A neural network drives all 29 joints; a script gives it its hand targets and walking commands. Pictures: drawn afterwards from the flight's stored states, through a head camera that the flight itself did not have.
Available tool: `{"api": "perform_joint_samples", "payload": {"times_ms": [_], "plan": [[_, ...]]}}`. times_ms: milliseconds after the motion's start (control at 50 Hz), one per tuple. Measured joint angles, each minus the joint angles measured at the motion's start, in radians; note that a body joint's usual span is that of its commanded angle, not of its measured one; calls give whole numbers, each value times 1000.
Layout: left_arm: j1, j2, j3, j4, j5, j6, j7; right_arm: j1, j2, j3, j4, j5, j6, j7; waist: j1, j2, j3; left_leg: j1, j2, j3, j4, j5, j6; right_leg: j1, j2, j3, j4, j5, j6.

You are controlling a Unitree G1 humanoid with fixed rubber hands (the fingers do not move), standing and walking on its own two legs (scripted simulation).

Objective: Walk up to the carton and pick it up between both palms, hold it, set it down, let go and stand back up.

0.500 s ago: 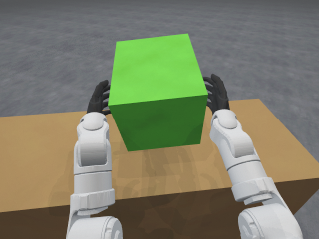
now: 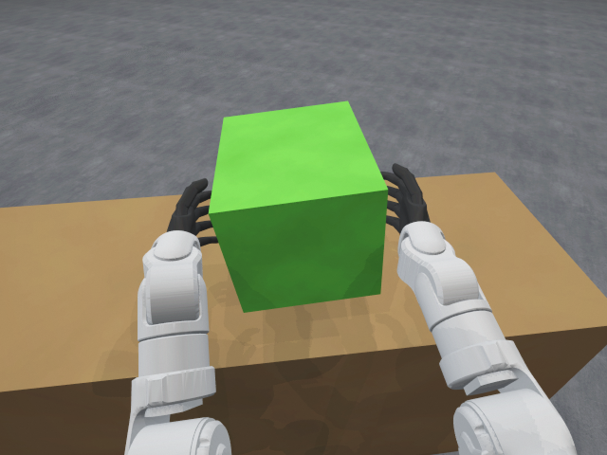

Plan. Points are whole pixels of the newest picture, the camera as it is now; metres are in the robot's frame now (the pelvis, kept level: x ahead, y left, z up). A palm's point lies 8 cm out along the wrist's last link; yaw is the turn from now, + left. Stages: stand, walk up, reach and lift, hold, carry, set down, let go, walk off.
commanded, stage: hold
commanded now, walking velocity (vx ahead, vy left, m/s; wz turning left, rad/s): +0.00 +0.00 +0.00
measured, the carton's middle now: (298, 201) +0.44 +0.01 +0.14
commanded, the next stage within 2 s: none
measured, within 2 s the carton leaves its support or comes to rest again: neither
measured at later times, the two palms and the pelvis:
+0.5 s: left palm (189, 226) +0.35 +0.15 +0.19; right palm (417, 207) +0.36 -0.13 +0.18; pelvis +0.00 +0.00 +0.00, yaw +0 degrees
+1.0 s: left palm (182, 203) +0.35 +0.15 +0.22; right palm (427, 189) +0.36 -0.14 +0.22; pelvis +0.00 +0.00 +0.00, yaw +0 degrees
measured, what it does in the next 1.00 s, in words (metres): stands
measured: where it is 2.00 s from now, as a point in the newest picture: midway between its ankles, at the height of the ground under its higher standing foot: outside the picture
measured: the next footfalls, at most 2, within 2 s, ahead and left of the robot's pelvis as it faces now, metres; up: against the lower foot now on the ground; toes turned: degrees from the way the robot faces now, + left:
none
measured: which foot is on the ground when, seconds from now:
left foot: down 0.00-1.00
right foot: down 0.00-1.00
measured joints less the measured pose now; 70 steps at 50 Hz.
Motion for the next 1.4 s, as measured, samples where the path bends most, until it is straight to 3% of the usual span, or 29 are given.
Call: {"api": "perform_joint_samples", "payload": {"times_ms": [40,120,160,200,280,340,400,500,540,580,660,720,780,880,920,960,1060,1100,1160,1260,1300,1340,1400], "plan": [[13,0,-17,-24,-39,-4,48,0,0,5,-7,0,-26,-8,0,0,24,0,0,0,0,3,0,0,0,0,0,3,0],[45,0,-89,-156,-136,-61,195,4,0,12,-109,-1,-92,-55,0,0,28,1,0,0,0,4,0,-1,0,0,4,1,0],[36,-1,-97,-174,-139,-101,217,4,0,7,-138,0,-127,-58,0,0,5,1,0,0,0,1,0,-2,0,0,5,-3,0],[12,-1,-86,-139,-118,-110,196,3,0,-5,-130,0,-130,-50,0,0,-28,1,0,0,0,-3,0,-2,0,0,5,-7,0],[-28,-1,-21,-26,-9,-59,48,3,0,-13,-54,1,-52,-9,0,0,-53,1,0,0,0,-5,0,0,0,0,4,-8,0],[-24,-1,13,23,11,-14,-5,3,0,-5,4,0,-4,7,0,-1,-34,1,0,0,-1,-2,0,0,0,0,1,-4,0],[-10,-1,8,30,-11,-13,19,3,2,-1,20,0,-17,4,0,-1,7,1,0,0,-1,2,0,0,0,0,1,1,0],[42,-1,-89,-132,-140,-68,200,6,2,9,-101,-1,-92,-61,0,-1,25,2,0,0,-1,3,0,-1,0,0,5,-1,0],[39,-2,-101,-167,-149,-110,230,6,2,7,-151,0,-126,-69,0,-1,6,2,0,0,-1,1,0,-2,0,0,7,-5,0],[20,-1,-91,-146,-127,-121,210,2,2,-1,-147,0,-132,-63,0,-1,-27,2,0,0,-1,-3,0,-2,0,0,7,-9,0],[-17,-2,-23,-50,-10,-61,53,1,2,-6,-79,1,-48,-20,0,-1,-51,6,0,0,-1,-7,0,3,0,0,4,-10,0],[-11,-2,12,-11,14,-3,-11,1,2,5,-19,0,9,-3,0,-1,-34,5,0,0,-2,-3,0,5,0,0,-1,-4,0],[1,-2,13,7,-2,0,5,0,3,9,1,0,2,-5,0,-1,6,5,0,0,-2,2,0,6,0,0,-3,3,0],[55,-2,-85,-150,-136,-53,190,5,3,14,-111,-1,-82,-60,0,-1,27,6,0,0,-2,5,-1,4,0,0,2,2,0],[48,-3,-98,-173,-146,-97,220,4,3,5,-149,0,-121,-63,0,-1,7,6,0,0,-2,3,-1,3,0,0,5,-2,0],[20,-3,-91,-142,-128,-108,204,-1,3,-13,-140,0,-129,-51,0,-1,-25,6,0,0,-2,-1,-1,3,0,0,5,-6,0],[-34,-3,-11,-10,2,-37,24,-4,3,-30,-39,1,-32,3,0,-1,-52,6,0,0,-3,-3,-1,3,0,0,5,-7,0],[-32,-3,14,23,10,-10,-8,-4,3,-22,0,0,-2,11,0,-1,-38,6,0,0,-4,0,-1,3,0,0,4,-5,0],[-19,-3,18,43,0,-8,7,-4,5,-13,24,0,-7,10,0,-1,0,6,0,0,-4,3,-1,3,0,0,4,0,0],[37,-3,-76,-104,-128,-58,184,1,5,4,-76,-1,-82,-54,0,-1,26,7,0,0,-4,5,-1,2,0,0,6,-1,0],[35,-3,-93,-146,-143,-101,223,1,5,3,-129,0,-119,-66,0,-1,10,7,0,0,-4,2,-1,2,0,0,7,-5,0],[20,-3,-89,-139,-133,-120,214,-2,5,-5,-135,0,-135,-63,0,-1,-20,7,0,0,-4,-2,-1,2,0,0,7,-9,0],[-19,-3,-43,-62,-44,-98,110,-2,5,-12,-93,1,-96,-36,0,-1,-51,8,0,0,-4,-7,-1,4,0,0,6,-13,0]]}}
